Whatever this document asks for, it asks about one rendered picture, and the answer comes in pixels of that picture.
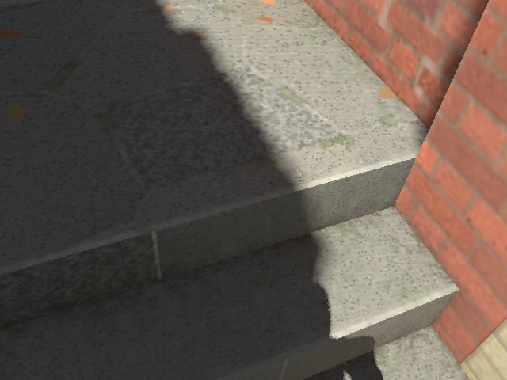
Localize stairs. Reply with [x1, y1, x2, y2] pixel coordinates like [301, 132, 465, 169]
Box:
[0, 158, 470, 380]

